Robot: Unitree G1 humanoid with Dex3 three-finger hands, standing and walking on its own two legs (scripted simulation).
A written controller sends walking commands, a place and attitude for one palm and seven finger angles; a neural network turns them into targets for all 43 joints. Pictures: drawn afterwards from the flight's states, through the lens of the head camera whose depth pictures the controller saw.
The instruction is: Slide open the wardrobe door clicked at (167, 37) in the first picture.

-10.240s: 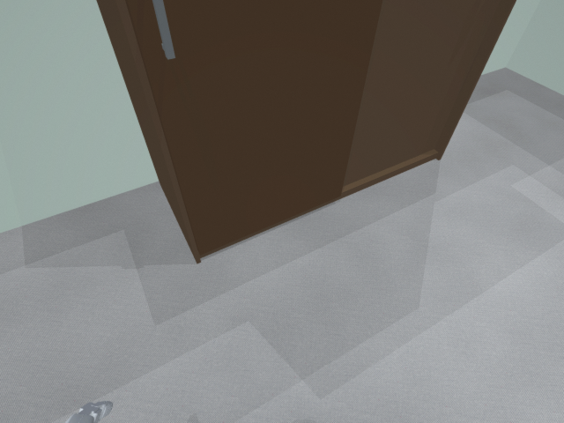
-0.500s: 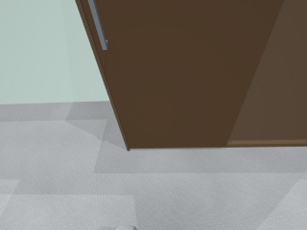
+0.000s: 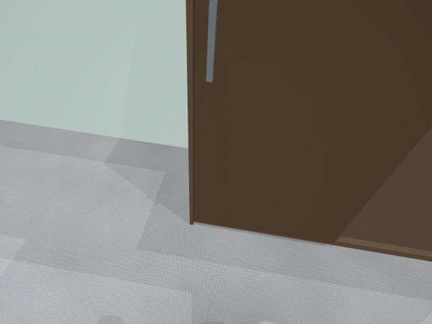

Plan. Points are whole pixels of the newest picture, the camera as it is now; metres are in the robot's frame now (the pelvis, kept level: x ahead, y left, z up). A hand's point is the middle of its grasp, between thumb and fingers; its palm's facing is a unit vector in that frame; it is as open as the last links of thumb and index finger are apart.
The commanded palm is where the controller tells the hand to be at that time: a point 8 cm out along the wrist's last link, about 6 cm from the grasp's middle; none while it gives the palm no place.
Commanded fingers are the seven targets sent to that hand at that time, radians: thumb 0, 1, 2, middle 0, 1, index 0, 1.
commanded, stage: take the last steps up to it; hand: left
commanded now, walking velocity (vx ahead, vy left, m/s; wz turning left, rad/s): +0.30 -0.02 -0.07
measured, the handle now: (212, 41) +0.72 +0.08 +0.21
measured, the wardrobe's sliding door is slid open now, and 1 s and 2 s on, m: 0.00 0.00 0.00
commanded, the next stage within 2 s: come to a stop and stand still in 0.40 s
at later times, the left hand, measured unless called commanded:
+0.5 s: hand (165, 268) +0.28 +0.14 -0.17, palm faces +0.01 -0.97 -0.23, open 7.2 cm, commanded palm none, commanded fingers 0.00 0.90 0.90 -0.20 -0.30 -0.20 -0.30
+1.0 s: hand (151, 266) +0.29 +0.18 -0.19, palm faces +0.01 -0.97 -0.24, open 7.4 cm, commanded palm none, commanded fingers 0.00 0.90 0.90 -0.20 -0.30 -0.20 -0.30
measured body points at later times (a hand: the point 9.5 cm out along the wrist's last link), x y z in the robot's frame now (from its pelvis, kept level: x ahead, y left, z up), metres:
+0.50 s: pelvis +0.20 -0.04 -0.01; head +0.22 -0.06 +0.44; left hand +0.28 +0.19 -0.15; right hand +0.17 -0.26 -0.17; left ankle +0.19 +0.11 -0.66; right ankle +0.23 -0.11 -0.74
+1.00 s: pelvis +0.23 -0.02 -0.01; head +0.27 -0.01 +0.43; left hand +0.29 +0.23 -0.17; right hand +0.33 -0.25 -0.15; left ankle +0.33 +0.10 -0.74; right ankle +0.18 -0.16 -0.67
